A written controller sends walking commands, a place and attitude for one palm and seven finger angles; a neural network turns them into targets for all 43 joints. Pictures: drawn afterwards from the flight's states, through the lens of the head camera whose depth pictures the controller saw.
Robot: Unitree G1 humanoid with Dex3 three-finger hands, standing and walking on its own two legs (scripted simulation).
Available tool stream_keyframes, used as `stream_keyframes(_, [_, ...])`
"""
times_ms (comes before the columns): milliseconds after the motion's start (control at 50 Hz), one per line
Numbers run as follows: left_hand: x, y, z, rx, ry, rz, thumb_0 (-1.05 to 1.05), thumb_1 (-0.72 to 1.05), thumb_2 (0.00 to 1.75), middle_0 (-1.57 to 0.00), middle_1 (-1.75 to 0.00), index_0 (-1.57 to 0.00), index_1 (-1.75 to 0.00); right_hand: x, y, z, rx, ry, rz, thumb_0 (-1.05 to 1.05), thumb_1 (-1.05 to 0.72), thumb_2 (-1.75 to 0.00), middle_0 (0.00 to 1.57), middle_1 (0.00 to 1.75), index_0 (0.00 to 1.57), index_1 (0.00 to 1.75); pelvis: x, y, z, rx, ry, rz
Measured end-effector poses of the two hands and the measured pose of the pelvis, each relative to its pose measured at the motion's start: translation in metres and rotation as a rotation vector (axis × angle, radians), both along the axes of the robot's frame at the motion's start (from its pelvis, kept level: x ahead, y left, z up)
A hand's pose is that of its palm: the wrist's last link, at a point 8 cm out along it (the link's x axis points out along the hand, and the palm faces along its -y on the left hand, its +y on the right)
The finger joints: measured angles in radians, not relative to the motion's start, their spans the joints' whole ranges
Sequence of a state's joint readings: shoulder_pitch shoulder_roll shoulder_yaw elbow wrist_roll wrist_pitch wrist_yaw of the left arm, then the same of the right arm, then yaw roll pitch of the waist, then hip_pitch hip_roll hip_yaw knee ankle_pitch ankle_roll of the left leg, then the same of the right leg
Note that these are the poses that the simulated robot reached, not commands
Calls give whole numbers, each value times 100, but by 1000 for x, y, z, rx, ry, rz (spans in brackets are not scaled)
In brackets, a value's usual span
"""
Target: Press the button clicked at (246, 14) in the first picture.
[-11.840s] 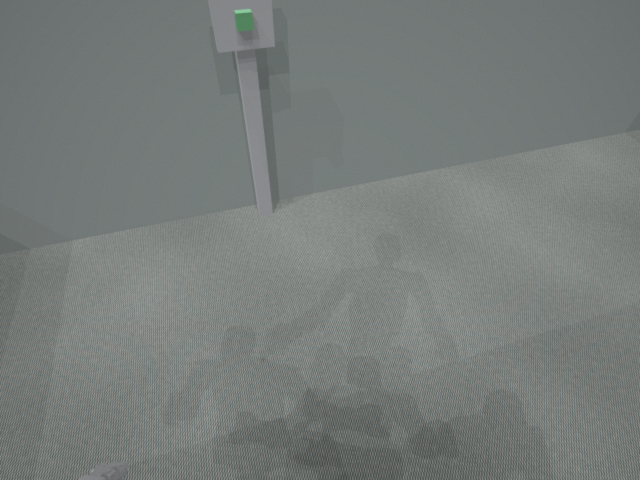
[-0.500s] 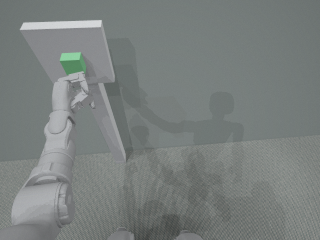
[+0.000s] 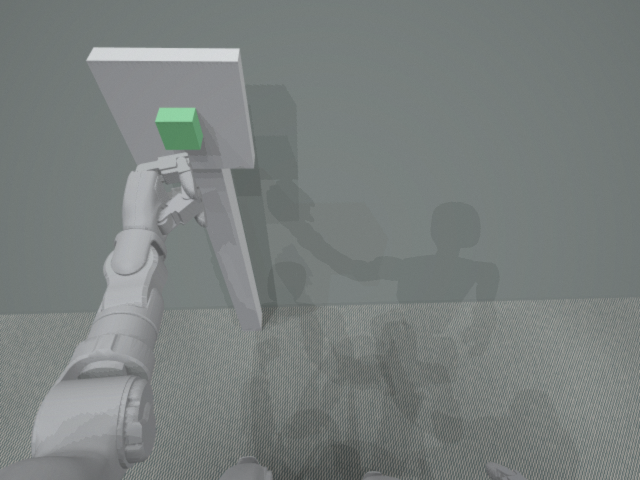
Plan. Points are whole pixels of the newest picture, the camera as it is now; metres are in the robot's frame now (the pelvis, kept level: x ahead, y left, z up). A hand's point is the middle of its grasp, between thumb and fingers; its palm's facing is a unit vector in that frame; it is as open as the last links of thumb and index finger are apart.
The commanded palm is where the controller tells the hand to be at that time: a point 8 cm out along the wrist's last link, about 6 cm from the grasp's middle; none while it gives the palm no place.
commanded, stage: press the button with the knuckle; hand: left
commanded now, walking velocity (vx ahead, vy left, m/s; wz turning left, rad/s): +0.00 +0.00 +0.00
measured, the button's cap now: (180, 127) +0.56 +0.19 +0.11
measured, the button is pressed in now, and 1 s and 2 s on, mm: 0 5 0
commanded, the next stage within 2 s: hold the button down briefly in 1.20 s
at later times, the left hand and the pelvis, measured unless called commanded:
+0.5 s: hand (197, 180) +0.48 +0.16 +0.09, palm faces +0.03 -1.00 +0.00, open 3.1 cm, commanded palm +0.45 +0.21 +0.08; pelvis +0.00 +0.00 +0.00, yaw -1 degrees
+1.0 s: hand (198, 171) +0.50 +0.16 +0.08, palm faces +0.03 -1.00 +0.00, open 3.1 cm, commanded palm +0.49 +0.21 +0.08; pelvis +0.00 +0.00 -0.01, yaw +0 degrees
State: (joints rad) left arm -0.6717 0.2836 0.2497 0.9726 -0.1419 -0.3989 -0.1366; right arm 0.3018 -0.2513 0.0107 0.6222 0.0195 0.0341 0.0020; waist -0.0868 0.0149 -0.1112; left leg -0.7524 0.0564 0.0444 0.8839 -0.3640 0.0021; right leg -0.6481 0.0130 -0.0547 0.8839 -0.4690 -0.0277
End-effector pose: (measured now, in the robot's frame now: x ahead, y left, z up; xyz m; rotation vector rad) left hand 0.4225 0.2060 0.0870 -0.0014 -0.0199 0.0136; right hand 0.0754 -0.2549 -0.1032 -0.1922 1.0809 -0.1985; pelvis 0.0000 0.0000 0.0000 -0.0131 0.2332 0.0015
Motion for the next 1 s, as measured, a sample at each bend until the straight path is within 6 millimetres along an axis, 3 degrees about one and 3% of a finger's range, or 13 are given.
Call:
stream_keyframes(180, [-3,-1,-9,7,17,13,2,90,90,-131,-150,-130,-150,-14,5,-6,14,43,-9,1,-91,-90,20,30,20,30,-1,1,-1,-1,0,-1])
stream_keyframes(420, [30,4,-2,4,28,15,2,90,90,-131,-150,-130,-150,-54,-1,-10,-9,146,-62,1,-91,-90,20,30,20,30,-2,0,-5,-6,34,-5])
stream_keyframes(560, [38,5,-2,-1,23,9,2,90,90,-130,-150,-130,-150,-70,-3,-8,-15,196,-85,1,-91,-90,20,30,20,30,2,1,-5,-7,50,-12])
stream_keyframes(1000, [55,8,-3,3,35,16,2,88,91,-130,-150,-133,-150,-65,3,-12,-17,198,-69,0,-91,-90,20,30,20,30,0,5,-10,-19,76,-2])
